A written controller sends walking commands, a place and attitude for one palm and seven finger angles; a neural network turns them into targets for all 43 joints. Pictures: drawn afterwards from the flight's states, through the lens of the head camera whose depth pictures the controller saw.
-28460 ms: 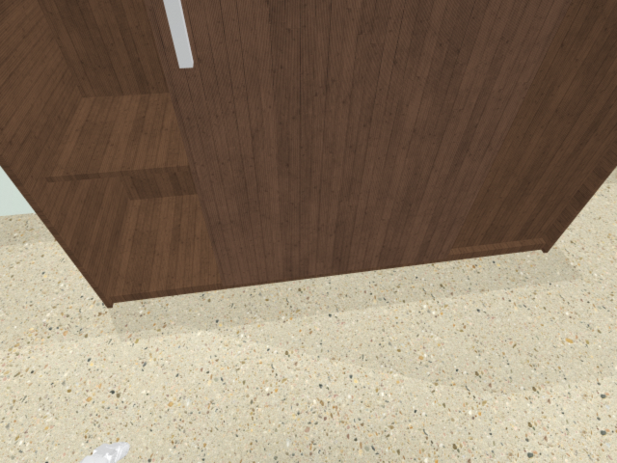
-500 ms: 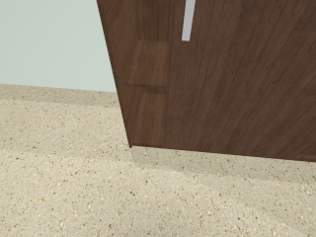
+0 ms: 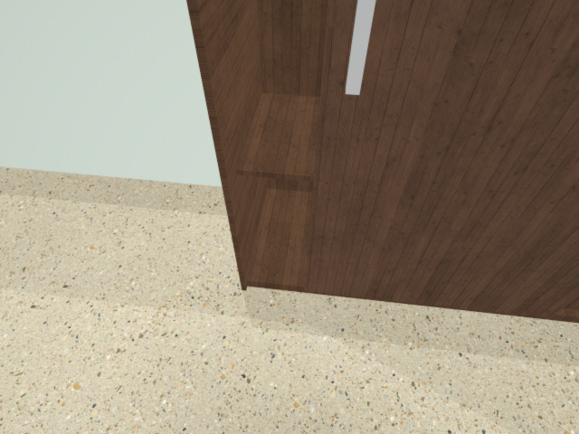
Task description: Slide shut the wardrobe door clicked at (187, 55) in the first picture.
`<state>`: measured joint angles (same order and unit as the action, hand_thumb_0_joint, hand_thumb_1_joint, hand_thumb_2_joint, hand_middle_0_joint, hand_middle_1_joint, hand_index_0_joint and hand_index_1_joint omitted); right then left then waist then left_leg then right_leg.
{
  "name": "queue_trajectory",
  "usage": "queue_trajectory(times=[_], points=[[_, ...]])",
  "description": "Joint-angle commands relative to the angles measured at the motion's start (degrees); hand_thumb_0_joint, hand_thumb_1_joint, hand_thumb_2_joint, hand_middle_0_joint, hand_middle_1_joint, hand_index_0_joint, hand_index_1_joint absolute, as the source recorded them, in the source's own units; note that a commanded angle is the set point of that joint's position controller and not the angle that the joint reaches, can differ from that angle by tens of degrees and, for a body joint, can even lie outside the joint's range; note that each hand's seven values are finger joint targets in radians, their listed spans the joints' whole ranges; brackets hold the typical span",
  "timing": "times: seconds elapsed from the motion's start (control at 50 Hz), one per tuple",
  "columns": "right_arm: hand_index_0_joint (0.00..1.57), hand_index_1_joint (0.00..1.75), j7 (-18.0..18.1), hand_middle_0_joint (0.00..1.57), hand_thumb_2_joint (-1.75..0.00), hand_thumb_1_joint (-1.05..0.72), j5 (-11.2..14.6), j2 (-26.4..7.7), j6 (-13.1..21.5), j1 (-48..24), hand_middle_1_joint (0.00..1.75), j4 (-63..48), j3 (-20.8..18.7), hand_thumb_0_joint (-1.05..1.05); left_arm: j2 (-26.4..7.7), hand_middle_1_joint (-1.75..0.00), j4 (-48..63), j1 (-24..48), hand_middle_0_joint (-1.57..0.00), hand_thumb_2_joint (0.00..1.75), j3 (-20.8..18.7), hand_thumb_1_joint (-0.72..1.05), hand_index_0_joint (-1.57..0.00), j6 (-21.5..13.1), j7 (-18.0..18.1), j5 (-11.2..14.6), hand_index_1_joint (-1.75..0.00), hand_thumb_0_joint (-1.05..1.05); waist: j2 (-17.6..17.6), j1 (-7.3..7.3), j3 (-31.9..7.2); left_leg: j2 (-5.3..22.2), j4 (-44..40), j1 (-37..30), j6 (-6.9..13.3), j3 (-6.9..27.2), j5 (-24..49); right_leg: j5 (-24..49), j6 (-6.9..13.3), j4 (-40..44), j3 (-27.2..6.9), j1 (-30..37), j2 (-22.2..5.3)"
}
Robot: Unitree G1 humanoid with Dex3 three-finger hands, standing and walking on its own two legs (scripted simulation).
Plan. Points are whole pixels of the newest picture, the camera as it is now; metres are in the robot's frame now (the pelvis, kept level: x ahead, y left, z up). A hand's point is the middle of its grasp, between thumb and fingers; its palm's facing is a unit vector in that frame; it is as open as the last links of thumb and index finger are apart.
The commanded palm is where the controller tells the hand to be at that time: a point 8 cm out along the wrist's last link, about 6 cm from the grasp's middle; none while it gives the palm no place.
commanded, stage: take the last steps up to it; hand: right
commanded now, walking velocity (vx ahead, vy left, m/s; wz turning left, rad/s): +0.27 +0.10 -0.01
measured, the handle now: (362, 20) +0.68 -0.07 +0.26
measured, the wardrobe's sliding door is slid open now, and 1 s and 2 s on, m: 0.23 0.23 0.23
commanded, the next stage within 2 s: come to a stop and stand still in 0.44 s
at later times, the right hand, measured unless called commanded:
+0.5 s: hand out of the picture +0.13 -0.17 -0.17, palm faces +0.08 +0.98 -0.17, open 7.4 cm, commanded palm none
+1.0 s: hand (399, 379) +0.25 -0.17 -0.16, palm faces +0.05 +0.96 -0.28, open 7.3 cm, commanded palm none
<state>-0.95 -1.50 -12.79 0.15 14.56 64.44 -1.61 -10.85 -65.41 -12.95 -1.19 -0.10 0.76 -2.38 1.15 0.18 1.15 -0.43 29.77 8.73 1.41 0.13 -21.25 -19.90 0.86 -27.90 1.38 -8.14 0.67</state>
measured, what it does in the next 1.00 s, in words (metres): walks ahead: right foot, then left foot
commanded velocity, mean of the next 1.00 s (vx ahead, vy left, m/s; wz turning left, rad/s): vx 0.00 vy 0.01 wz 0.00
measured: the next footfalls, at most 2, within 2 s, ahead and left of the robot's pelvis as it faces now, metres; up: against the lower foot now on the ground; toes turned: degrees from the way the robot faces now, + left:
right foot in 0.28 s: +0.20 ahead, -0.12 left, +0.00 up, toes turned -7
left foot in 0.52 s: +0.20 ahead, +0.14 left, +0.00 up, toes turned +2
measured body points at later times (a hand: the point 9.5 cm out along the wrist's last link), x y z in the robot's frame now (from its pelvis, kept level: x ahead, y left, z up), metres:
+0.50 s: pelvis +0.12 +0.01 +0.00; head +0.15 +0.01 +0.45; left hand +0.13 +0.24 -0.16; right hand +0.13 -0.23 -0.16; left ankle +0.13 +0.14 -0.73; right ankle +0.14 -0.14 -0.73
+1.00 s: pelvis +0.19 +0.03 +0.00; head +0.24 +0.05 +0.45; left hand +0.24 +0.28 -0.16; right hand +0.25 -0.22 -0.14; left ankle +0.15 +0.14 -0.73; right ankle +0.15 -0.09 -0.68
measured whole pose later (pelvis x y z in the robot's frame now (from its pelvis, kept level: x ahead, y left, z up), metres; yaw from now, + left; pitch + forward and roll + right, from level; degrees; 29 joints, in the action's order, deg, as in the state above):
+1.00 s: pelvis +0.19 +0.03 +0.00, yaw -1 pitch +0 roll -1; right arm 2.3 -1.4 -10.4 -0.6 8.6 57.5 -3.3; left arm -11.9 -59.4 -8.2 -4.1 3.9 1.3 -1.1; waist -1.0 0.3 7.2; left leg 2.7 28.9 10.5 0.8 -4.3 -18.2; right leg -27.9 -1.3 -53.7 1.6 -21.4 0.1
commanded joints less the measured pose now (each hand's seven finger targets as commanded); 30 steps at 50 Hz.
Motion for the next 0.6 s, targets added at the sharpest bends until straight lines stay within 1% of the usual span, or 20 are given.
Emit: queue_trajectory(times=[0.0, 0.02, 0.06, 0.1, 0.14, 0.2, 0.22, 0.24, 0.26, 0.28, 0.3, 0.32, 0.36, 0.4, 0.44, 0.46, 0.48, 0.5, 0.52, 0.58], points=[[0.20, 0.30, 1.67, 0.20, -0.90, -0.90, 0.05, -8.67, 1.88, 14.31, 0.30, 1.53, -3.00, 0.00, -3.74, -0.30, 4.63, 2.49, -0.20, 0.90, -0.91, 0.90, -0.20, -1.72, 0.95, 0.85, -0.30, 0.00, 14.06, -4.18, 0.24, 16.10, -10.49, -19.66, 8.93, 19.13, 31.05, -0.70, 0.02, -18.61, 4.77, -24.27, -1.36], [0.20, 0.30, 2.21, 0.20, -0.90, -0.90, -0.03, -7.90, 2.03, 17.53, 0.30, 2.30, -2.80, 0.00, -4.90, -0.30, 5.80, 5.09, -0.20, 0.90, -1.54, 0.90, -0.20, -1.67, 1.24, 0.91, -0.30, 0.00, 15.95, -5.49, 1.97, 20.10, -10.18, -21.43, 12.62, 21.64, 43.67, -14.54, 0.53, -29.88, 2.55, -30.34, -2.31], [0.20, 0.30, 3.12, 0.20, -0.90, -0.90, -0.25, -5.78, 2.17, 16.24, 0.30, 1.61, -2.71, 0.00, -3.42, -0.30, 6.43, 7.07, -0.20, 0.90, -2.02, 0.90, -0.20, -1.39, 1.05, 0.99, -0.30, 0.00, 3.78, -4.25, 4.69, 19.67, -10.35, -19.61, 15.70, 18.90, 43.20, -13.59, 0.05, -36.01, -0.15, -34.90, -5.57], [0.20, 0.30, 3.20, 0.20, -0.90, -0.90, -0.22, -4.63, 2.69, 12.90, 0.30, 0.46, -2.35, 0.00, -1.44, -0.30, 7.51, 8.33, -0.20, 0.90, -1.94, 0.90, -0.20, -0.50, 0.04, 0.94, -0.30, 0.00, 1.93, -1.94, 6.89, 17.74, -14.32, -10.50, 13.84, 15.32, 33.10, -8.46, -0.83, -32.44, -0.32, -31.66, -7.65], [0.20, 0.30, 2.91, 0.20, -0.90, -0.90, -0.39, -4.12, 2.96, 10.31, 0.30, 0.18, -2.35, 0.00, -0.44, -0.30, 8.05, 6.95, -0.20, 0.90, -1.92, 0.90, -0.20, -0.47, -0.88, 1.02, -0.30, 0.00, 5.58, -0.14, 6.49, 15.11, -15.52, -4.71, 11.60, 10.56, 28.70, -3.06, -0.63, -22.75, 1.26, -24.39, -7.96], [0.20, 0.30, 1.93, 0.20, -0.90, -0.90, 0.23, -4.37, 2.78, 9.41, 0.30, 0.68, -2.61, 0.00, -0.37, -0.30, 5.27, -1.21, -0.20, 0.90, -2.00, 0.90, -0.20, -1.59, -0.41, 0.67, -0.30, 0.00, 1.70, 3.15, 2.45, 9.27, -6.57, 0.42, 7.34, 3.30, 33.55, 7.94, 0.33, -6.39, 8.84, -5.03, -2.31], [0.20, 0.30, 1.58, 0.20, -0.90, -0.90, 0.49, -3.62, 2.59, 9.50, 0.30, 0.81, -2.42, 0.00, -2.46, -0.30, 2.86, -8.96, -0.20, 0.90, -2.62, 0.90, -0.20, -2.21, 0.11, 0.54, -0.30, 0.00, -1.90, 6.20, -2.59, 6.65, 4.32, 6.44, 5.49, 1.03, 31.76, 10.97, 1.74, -2.24, 5.52, 8.22, -3.20], [0.20, 0.30, 1.14, 0.20, -0.90, -0.90, 0.78, -0.56, 2.04, 11.10, 0.30, -0.88, -2.16, 0.00, -8.67, -0.30, 0.95, -15.94, -0.20, 0.90, -4.04, 0.90, -0.20, -2.80, 1.16, -0.16, -0.30, 0.00, -14.00, 7.32, -7.59, 0.53, 20.97, 19.77, 1.51, -2.62, 12.48, 7.90, 8.40, 4.14, -16.05, 19.08, -18.66], [0.20, 0.30, 0.88, 0.20, -0.90, -0.90, 0.56, 0.49, 1.90, 9.53, 0.30, -3.08, -1.60, 0.00, -12.85, -0.30, 0.39, -19.86, -0.20, 0.90, -4.78, 0.90, -0.20, -2.36, 1.80, -0.02, -0.30, 0.00, -19.38, 7.81, -7.79, -1.65, 37.18, 24.32, 0.69, -3.23, -13.45, -1.90, 15.29, 15.97, -32.62, 15.08, -31.26], [0.20, 0.30, 0.47, 0.20, -0.90, -0.90, -0.54, 0.33, 1.57, 5.97, 0.30, -5.59, -1.97, 0.00, -15.33, -0.30, 1.95, -14.97, -0.20, 0.90, -5.60, 0.90, -0.20, -1.75, 1.57, 0.26, -0.30, 0.00, -11.04, 6.38, -0.29, 2.76, 41.20, 27.75, 0.75, 0.59, -14.55, -19.66, 17.11, 20.32, -36.64, 2.65, -33.76], [0.20, 0.30, 0.49, 0.20, -0.90, -0.90, -0.77, 1.26, 1.31, 2.35, 0.30, -5.90, -1.99, 0.00, -11.64, -0.30, 3.21, -10.09, -0.20, 0.90, -4.56, 0.90, -0.20, -1.79, 1.32, -0.06, -0.30, 0.00, -9.93, 4.34, 6.08, 5.03, 41.43, 27.03, 0.98, 1.41, -9.16, -20.94, 13.62, 21.87, -31.56, -8.07, -28.42], [0.20, 0.30, 0.10, 0.20, -0.90, -0.90, -0.70, 1.31, 1.09, 3.63, 0.30, -5.64, -2.29, 0.00, -9.05, -0.30, 4.31, -5.81, -0.20, 0.90, -3.84, 0.90, -0.20, -2.02, 1.35, -0.16, -0.30, 0.00, -11.06, 1.69, 7.77, 7.40, 36.94, 23.06, 1.01, 2.44, -7.16, -17.30, 10.74, 21.22, -25.64, -14.71, -25.62], [0.20, 0.30, -0.52, 0.20, -0.90, -0.90, -0.03, 2.82, 0.39, 7.83, 0.30, -4.39, -2.32, 0.00, -8.03, -0.30, 5.85, -1.56, -0.20, 0.90, -3.31, 0.90, -0.20, -2.29, 1.24, -0.41, -0.30, 0.00, -11.61, -1.07, 2.57, 6.80, 22.80, 12.38, 0.11, -1.07, -5.00, -7.22, 7.78, 17.93, -12.92, -16.40, -19.77], [0.20, 0.30, -0.55, 0.20, -0.90, -0.90, 0.04, 3.24, 0.46, 11.10, 0.30, -2.87, -1.80, 0.00, -8.92, -0.30, 6.29, 0.25, -0.20, 0.90, -3.73, 0.90, -0.20, -1.65, 0.95, -0.28, -0.30, 0.00, -9.59, -2.13, -2.09, 3.25, 11.82, 3.75, -1.04, -6.04, -1.65, -8.74, 6.35, 13.84, -7.59, -15.34, -16.13], [0.20, 0.30, -0.18, 0.20, -0.90, -0.90, -0.18, 1.44, 0.72, 14.18, 0.30, -1.46, -2.06, 0.00, -8.25, -0.30, 6.30, 0.34, -0.20, 0.90, -3.96, 0.90, -0.20, -0.47, 0.52, -0.17, -0.30, 0.00, -2.20, -3.45, -0.93, 0.62, 1.34, -3.43, -1.54, -8.46, 1.00, -15.25, 3.44, 7.64, -4.21, -19.57, -12.15], [0.20, 0.30, 0.32, 0.20, -0.90, -0.90, -0.47, -0.91, 0.91, 15.26, 0.30, -1.51, -2.62, 0.00, -5.89, -0.30, 6.89, 1.30, -0.20, 0.90, -3.73, 0.90, -0.20, 0.09, 0.17, 0.12, -0.30, 0.00, 4.65, -4.52, 2.81, 4.07, -8.27, -2.72, -0.27, -1.12, -6.60, -15.07, 1.24, -1.39, -0.26, -23.77, -6.85], [0.20, 0.30, 1.06, 0.20, -0.90, -0.90, -0.63, -5.60, 1.08, 14.87, 0.30, -1.86, -3.46, 0.00, -1.27, -0.30, 8.40, 1.75, -0.20, 0.90, -2.73, 0.90, -0.20, 0.38, -0.42, 0.69, -0.30, 0.00, 16.48, -4.48, 5.36, 14.95, -19.15, -0.98, 4.35, 16.72, -19.03, -12.18, -0.80, -14.39, 5.57, -29.33, -1.17], [0.20, 0.30, 1.19, 0.20, -0.90, -0.90, -0.41, -8.20, 0.86, 12.77, 0.30, -3.11, -3.90, 0.00, -0.88, -0.30, 9.60, 3.05, -0.20, 0.90, -2.56, 0.90, -0.20, 0.18, -1.07, 0.70, -0.30, 0.00, 15.05, -4.30, 3.86, 20.51, -24.23, 2.71, 8.90, 24.47, -21.87, -12.21, 0.30, -23.80, 3.69, -26.97, -2.13], [0.20, 0.30, 1.69, 0.20, -0.90, -0.90, -0.35, -7.05, 1.46, 9.07, 0.30, -4.15, -3.82, 0.00, -0.92, -0.30, 9.21, 1.23, -0.20, 0.90, -2.59, 0.90, -0.20, -0.10, -1.10, 0.60, -0.30, 0.00, 8.70, -1.71, 2.12, 20.45, -22.02, 1.16, 11.01, 23.96, -18.27, -9.16, 0.74, -28.05, 2.22, -26.40, -3.56], [0.20, 0.30, 2.67, 0.20, -0.90, -0.90, -0.21, -3.24, 2.07, 1.88, 0.30, -4.51, -2.63, 0.00, 0.37, -0.30, 6.52, -2.29, -0.20, 0.90, -1.23, 0.90, -0.20, -0.61, 0.15, 0.88, -0.30, 0.00, 8.04, 1.61, 2.40, 14.47, -6.25, -1.19, 7.82, 4.98, 41.40, -4.33, -0.91, -9.82, 1.74, -16.27, -5.20]])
